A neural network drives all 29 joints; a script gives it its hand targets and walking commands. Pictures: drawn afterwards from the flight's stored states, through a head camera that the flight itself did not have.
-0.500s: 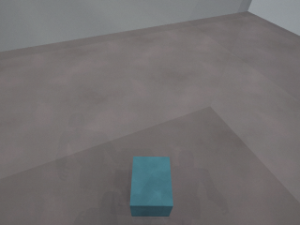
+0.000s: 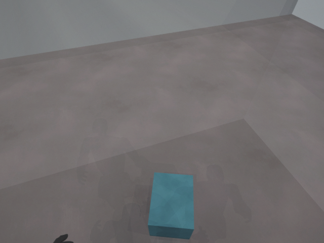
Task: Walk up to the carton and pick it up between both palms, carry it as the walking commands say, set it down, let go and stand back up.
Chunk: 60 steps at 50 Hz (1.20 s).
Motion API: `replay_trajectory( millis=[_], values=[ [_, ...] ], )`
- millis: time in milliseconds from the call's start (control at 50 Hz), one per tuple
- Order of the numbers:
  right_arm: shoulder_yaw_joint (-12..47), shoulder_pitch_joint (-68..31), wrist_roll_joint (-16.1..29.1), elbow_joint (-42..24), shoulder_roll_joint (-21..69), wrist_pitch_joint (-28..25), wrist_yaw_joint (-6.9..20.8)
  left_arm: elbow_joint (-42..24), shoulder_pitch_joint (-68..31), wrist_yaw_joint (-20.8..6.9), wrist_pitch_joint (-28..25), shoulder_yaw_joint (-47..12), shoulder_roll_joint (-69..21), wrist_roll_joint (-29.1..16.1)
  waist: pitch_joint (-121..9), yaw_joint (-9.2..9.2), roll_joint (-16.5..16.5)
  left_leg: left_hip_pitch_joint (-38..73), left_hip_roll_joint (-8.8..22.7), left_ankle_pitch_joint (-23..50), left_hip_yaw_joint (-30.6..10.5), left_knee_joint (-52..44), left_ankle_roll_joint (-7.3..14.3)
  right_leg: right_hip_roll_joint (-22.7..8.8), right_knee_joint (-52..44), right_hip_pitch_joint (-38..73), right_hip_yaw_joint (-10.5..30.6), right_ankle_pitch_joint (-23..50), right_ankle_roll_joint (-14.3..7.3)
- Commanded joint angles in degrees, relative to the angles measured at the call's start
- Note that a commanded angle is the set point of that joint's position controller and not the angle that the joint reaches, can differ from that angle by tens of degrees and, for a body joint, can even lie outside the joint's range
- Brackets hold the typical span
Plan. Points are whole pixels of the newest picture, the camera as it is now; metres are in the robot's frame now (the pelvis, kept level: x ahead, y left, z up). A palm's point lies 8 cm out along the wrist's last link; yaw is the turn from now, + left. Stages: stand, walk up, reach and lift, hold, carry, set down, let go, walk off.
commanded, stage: walk up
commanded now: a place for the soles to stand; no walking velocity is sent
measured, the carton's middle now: (171, 205) +0.45 -0.02 -0.66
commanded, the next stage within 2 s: none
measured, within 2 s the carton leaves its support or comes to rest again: neither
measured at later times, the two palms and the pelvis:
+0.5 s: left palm out of the picture +0.09 +0.31 -0.12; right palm out of the picture +0.09 -0.34 -0.11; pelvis +0.02 -0.01 -0.01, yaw +5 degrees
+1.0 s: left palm out of the picture +0.06 +0.24 -0.14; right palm out of the picture +0.18 -0.38 -0.13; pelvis +0.04 -0.08 -0.03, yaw +7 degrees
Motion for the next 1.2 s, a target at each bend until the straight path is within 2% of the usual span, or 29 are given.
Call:
replay_trajectory(
  millis=[0, 160, 180, 240, 280, 360, 400, 440, 460, 480, 500, 560, 640, 680, 720, 760, 800, 820, 840, 860, 920, 940, 960, 980, 1020, 1100, 1140, 1160, 1180],
  values=[
    [-2.6, -2.2, 0.0, -2.8, -12.9, -1.0, -0.7, -3.1, -2.6, 0.4, -0.9, 2.4, 12.0, 0.0, -6.8, -0.11, 1.3, -3.6, 5.9, 11.8, -3.9, -6.3, 4.0, -5.7, -5.7, 6.3, 6.9, 3.7, -2.6],
    [-2.6, -2.5, -0.2, -2.9, -13.2, -1.1, -0.6, -2.2, -2.8, 0.1, -0.6, 2.5, 11.3, -0.2, -6.0, 0.66, 2.9, -4.1, 6.0, 9.3, -5.3, -8.8, 4.1, -5.2, -7.2, 7.4, 6.5, 1.4, -1.9],
    [-3.6, 2.1, -0.2, -2.6, -15.6, -1.2, -1.3, -3.7, -2.7, -0.3, 0.2, 4.4, 14.3, 1.4, -7.3, -0.11, -0.1, -3.6, 6.5, 8.1, -6.0, -7.7, 5.5, -4.4, -4.1, 7.4, 4.7, -0.6, -2.7],
    [-4.5, 3.9, -0.8, -3.6, -17.0, -1.5, -2.1, -5.3, -1.9, -0.8, 1.3, 4.1, 11.5, 1.1, -5.8, -0.43, 6.7, -2.5, 9.9, 0.9, -13.4, -9.4, 8.8, -2.0, 1.3, -0.1, 5.0, -7.2, -2.4],
    [-5.1, 3.9, -1.0, -5.1, -17.0, -1.5, -2.4, -5.9, 0.6, -1.1, 1.4, 4.4, 11.6, 1.6, -4.4, 0.32, 5.6, -3.4, 10.8, 0.8, -15.7, -9.5, 9.7, -1.1, 1.9, -1.5, 6.4, -7.5, -2.7],
    [-4.2, 3.5, -0.6, -6.7, -14.4, -1.7, -2.4, -7.3, 2.1, -0.9, 0.5, 5.7, 14.3, 1.8, -5.7, 1.79, 0.8, -11.0, 3.1, 7.4, -2.6, 3.5, 5.2, -7.6, -3.9, 6.4, 10.6, -1.9, -6.2],
    [-3.7, 3.9, -0.3, -7.7, -12.6, -1.5, -2.6, -9.0, 3.0, -0.7, 0.5, 6.0, 16.0, 1.9, -5.5, 1.79, -5.8, -12.2, -1.1, 0.4, 4.1, 13.2, 4.0, -15.2, -6.1, 5.4, 15.9, 4.4, -12.1],
    [-4.1, 9.0, -0.5, -6.6, -12.4, -2.0, -2.4, -11.4, 0.2, -0.6, 0.9, 5.5, 14.3, 2.0, -2.9, -1.51, -8.9, -7.0, -0.1, -11.1, 6.0, 8.2, 4.3, -15.3, -2.6, -1.0, 12.5, 10.9, -12.0],
    [-4.2, 10.6, -0.8, -6.1, -12.4, -2.6, -2.3, -11.3, 0.8, -0.6, 1.0, 5.2, 13.4, 1.9, -4.7, -2.31, -5.9, -2.4, 0.4, -1.3, 4.6, 1.4, 4.8, -12.6, 1.4, -1.6, 9.6, 13.2, -9.3],
    [-4.9, 10.4, -1.6, -6.3, -14.7, -3.0, -2.6, -12.0, 1.1, -0.8, 1.1, 4.6, 11.6, 1.7, -4.7, -2.26, -0.4, 0.9, 5.3, 10.4, -3.6, -0.8, 6.1, -7.8, 7.0, -5.9, 5.5, 11.6, -5.8],
    [-5.8, 11.1, -1.5, -6.6, -18.2, -3.0, -2.8, -12.3, 2.4, -0.7, 1.3, 5.2, 12.0, 1.2, -5.1, -1.19, 6.4, 1.6, 12.1, 17.7, -15.7, -1.7, 11.6, -2.1, 13.4, -7.9, 4.5, 4.8, -2.2],
    [-6.5, 9.3, -1.0, -8.1, -19.8, -2.9, -3.4, -12.4, 3.8, -0.5, 2.1, 5.0, 12.0, 1.0, -5.9, -1.55, 8.2, 5.0, 19.0, 20.0, -21.8, -1.7, 19.3, 1.0, 22.1, -15.1, 8.8, -19.2, -1.8],
    [-5.9, 5.6, -1.1, -10.3, -17.7, -1.9, -3.1, -10.7, 11.2, -0.3, 1.0, 4.8, 11.3, 1.4, -8.3, 2.31, 6.4, -4.6, 12.5, 17.4, -10.5, 5.3, 11.9, 0.5, 5.5, -2.2, 7.6, -4.1, -3.3],
    [-4.9, 3.3, -0.3, -11.6, -14.0, -1.4, -3.2, -11.5, 9.8, -0.5, 0.2, 6.0, 17.5, 1.9, -4.8, 2.52, -8.3, -14.4, -1.3, -3.2, 4.7, 18.2, 4.1, -10.3, -3.7, -0.7, 24.1, 2.8, -10.1],
    [-4.8, 3.6, -0.2, -10.3, -13.7, -1.4, -3.2, -13.0, 9.0, -0.5, -0.2, 5.5, 16.2, 1.5, -1.6, 1.89, -5.7, -13.8, -0.5, -21.5, 5.4, 24.4, 3.2, -16.7, -4.2, -4.0, 30.5, 12.6, -16.5],
    [-4.8, 7.6, 0.0, -9.0, -13.1, -2.2, -2.8, -14.0, 7.2, 0.2, 0.0, 4.7, 15.8, 1.7, -2.0, -1.01, -10.2, -10.3, 1.1, -14.4, 6.4, 11.7, 3.7, -10.8, 3.0, -1.0, 21.0, 25.3, -13.5],
    [-5.8, 12.0, -1.2, -8.4, -14.1, -3.5, -2.8, -15.2, 4.9, -0.3, 0.4, 3.7, 12.9, 0.8, -6.3, -3.75, -5.4, 7.4, 3.7, 6.5, 2.7, 0.8, 6.4, -6.8, 10.5, -11.2, 14.5, 25.1, -6.9],
    [-7.1, 13.5, -1.8, -9.3, -19.8, -3.8, -3.1, -16.1, 6.3, -0.4, 0.3, 3.9, 12.5, 0.1, -8.0, -3.71, 5.1, 10.6, 13.8, 13.3, -12.2, 1.7, 12.1, -0.4, 19.4, -17.7, 10.1, 15.4, -2.5],
    [-7.3, 11.0, -0.8, -10.0, -19.2, -3.4, -2.6, -15.5, 7.0, 0.1, 0.3, 4.0, 12.4, -0.3, -7.8, -2.26, 9.5, 7.1, 20.6, 18.2, -16.2, 0.5, 18.5, 1.8, 23.7, -16.5, 7.9, -11.7, -1.4],
    [-7.0, 10.4, -0.8, -10.9, -18.4, -3.4, -2.5, -15.7, 8.2, 0.2, 0.6, 4.0, 12.0, 0.3, -8.6, -2.33, 8.1, 5.8, 22.7, 17.6, -18.2, 0.0, 21.1, 1.4, 26.2, -15.9, 9.6, -21.3, -1.6],
    [-6.4, 2.5, -1.0, -12.4, -17.8, -2.2, -2.5, -13.2, 14.3, 0.0, -0.4, 4.3, 11.1, 1.0, -4.7, 1.94, 6.8, -6.8, 16.3, 9.2, -7.3, 4.1, 13.7, 0.2, 10.3, -5.6, 7.3, -8.6, -2.7],
    [-5.1, 2.1, -0.7, -13.0, -14.1, -1.7, -2.1, -12.4, 15.7, 0.1, -1.2, 4.8, 12.1, 1.5, -4.4, 3.11, 0.9, -11.7, 9.7, 4.1, -0.4, 11.7, 8.9, -2.2, -0.4, -0.1, 13.8, -2.7, -3.7],
    [-4.7, 1.2, -0.6, -13.9, -12.4, -1.0, -2.1, -12.6, 14.5, 0.1, -2.2, 5.8, 18.9, 2.0, -1.6, 2.58, -12.6, -21.7, -0.2, -12.8, 7.2, 21.7, 4.3, -12.4, -6.5, 0.0, 33.2, -1.3, -7.8],
    [-5.0, -0.4, -0.4, -13.4, -14.2, -0.4, -2.6, -12.9, 14.8, 0.0, -2.3, 5.9, 18.4, 1.9, -1.3, 2.22, -5.8, -20.9, 0.7, -24.0, 4.9, 24.4, 3.5, -16.3, -7.2, 0.3, 39.1, 6.6, -11.5],
    [-4.7, 0.9, 0.1, -12.1, -12.8, -0.9, -2.2, -12.8, 13.9, 0.8, -2.4, 4.9, 16.2, 1.0, -1.5, 1.06, -6.2, -17.1, 2.1, -20.0, 3.7, 24.3, 3.7, -15.0, -3.0, 0.7, 33.4, 20.1, -14.4],
    [-4.8, 3.5, -0.1, -10.1, -11.3, -2.1, -1.4, -13.1, 10.1, 1.3, -2.3, 3.5, 14.7, -0.1, -3.9, -0.87, -6.9, -4.0, 1.9, -4.3, 6.7, 5.4, 5.0, -10.2, 3.9, 0.2, 19.4, 36.0, -8.4],
    [-6.2, 6.6, -1.4, -10.4, -15.4, -2.8, -1.4, -13.7, 9.6, 1.2, -2.5, 2.8, 12.6, -1.0, -7.4, -2.44, 3.6, 10.3, 9.1, 14.1, -3.7, 0.4, 8.4, -5.0, 10.5, -10.9, 13.7, 27.9, -2.9],
    [-6.3, 5.0, 0.0, -11.2, -16.5, -2.7, -1.3, -12.9, 12.0, 1.2, -2.0, 2.6, 12.0, -1.3, -9.0, -1.25, 5.5, 7.8, 17.2, 19.4, -10.8, 2.1, 14.4, 0.1, 15.5, -10.0, 10.3, 9.9, 0.0],
    [-5.8, 4.7, 0.2, -11.2, -15.1, -2.4, -1.1, -12.5, 10.9, 1.4, -1.7, 2.5, 12.3, -0.9, -8.8, -0.86, 2.4, 5.3, 19.4, 21.1, -9.9, 2.3, 17.0, 0.9, 15.8, -7.6, 8.6, -1.5, 0.0]
  ],
)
